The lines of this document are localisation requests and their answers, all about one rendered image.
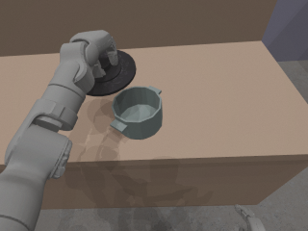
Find table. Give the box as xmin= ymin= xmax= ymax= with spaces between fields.
xmin=0 ymin=0 xmax=308 ymax=210

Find pot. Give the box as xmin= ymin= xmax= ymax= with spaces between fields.
xmin=110 ymin=86 xmax=163 ymax=140

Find knob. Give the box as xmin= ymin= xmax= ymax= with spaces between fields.
xmin=98 ymin=57 xmax=111 ymax=71

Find lid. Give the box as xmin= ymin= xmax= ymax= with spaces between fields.
xmin=87 ymin=50 xmax=137 ymax=97

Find left robot hand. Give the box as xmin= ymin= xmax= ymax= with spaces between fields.
xmin=70 ymin=30 xmax=118 ymax=78

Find right robot hand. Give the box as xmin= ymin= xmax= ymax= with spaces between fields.
xmin=231 ymin=204 xmax=266 ymax=231

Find left robot forearm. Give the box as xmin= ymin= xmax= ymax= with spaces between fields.
xmin=4 ymin=37 xmax=99 ymax=167

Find robot left upper arm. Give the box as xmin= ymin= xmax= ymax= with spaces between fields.
xmin=0 ymin=123 xmax=73 ymax=231

